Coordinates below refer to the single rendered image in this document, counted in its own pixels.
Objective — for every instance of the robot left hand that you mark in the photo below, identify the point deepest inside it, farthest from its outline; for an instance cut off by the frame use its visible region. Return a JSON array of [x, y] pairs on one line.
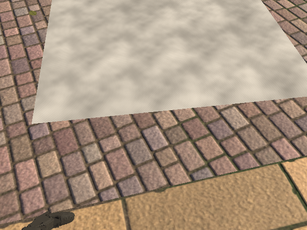
[[48, 221]]

